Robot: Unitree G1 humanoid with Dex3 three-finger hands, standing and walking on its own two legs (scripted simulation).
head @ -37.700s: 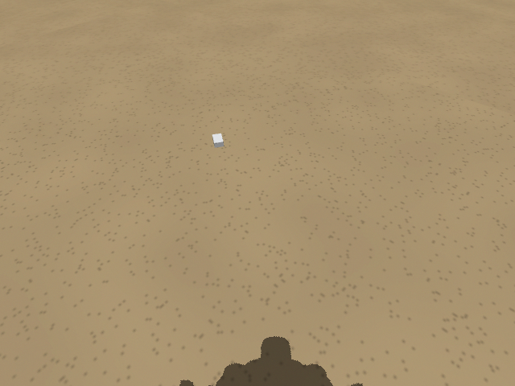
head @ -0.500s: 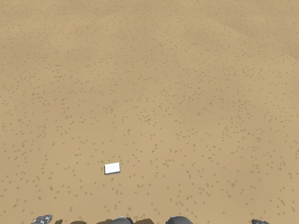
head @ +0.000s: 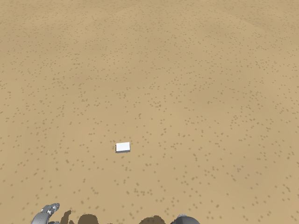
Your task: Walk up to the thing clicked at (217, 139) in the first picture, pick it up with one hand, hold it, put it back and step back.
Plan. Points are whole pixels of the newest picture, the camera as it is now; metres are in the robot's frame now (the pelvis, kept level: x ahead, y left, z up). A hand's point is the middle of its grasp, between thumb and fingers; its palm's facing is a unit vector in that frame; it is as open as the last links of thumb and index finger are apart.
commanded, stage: step back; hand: left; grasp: from above
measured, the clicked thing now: (123, 147) +0.65 +0.21 -0.74
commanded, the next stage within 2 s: none
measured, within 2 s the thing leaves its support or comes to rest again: neither
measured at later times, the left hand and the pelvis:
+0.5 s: hand out of the picture -0.05 +0.23 -0.12, palm faces -0.06 -0.91 -0.42, open 7.4 cm; pelvis -0.15 -0.03 +0.01, yaw -3 degrees
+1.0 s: hand out of the picture -0.24 +0.24 -0.14, palm faces -0.05 -0.91 -0.40, open 7.4 cm; pelvis -0.34 -0.03 +0.00, yaw -3 degrees
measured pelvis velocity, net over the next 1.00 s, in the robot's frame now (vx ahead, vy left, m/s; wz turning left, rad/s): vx -0.34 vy -0.03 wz -0.05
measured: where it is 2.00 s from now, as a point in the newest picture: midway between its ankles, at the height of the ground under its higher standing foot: outside the picture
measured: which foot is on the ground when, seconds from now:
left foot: down 0.00-0.36, up 0.38-0.66, down 0.68-1.00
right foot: up 0.00-0.32, down 0.34-0.70, up 0.72-1.00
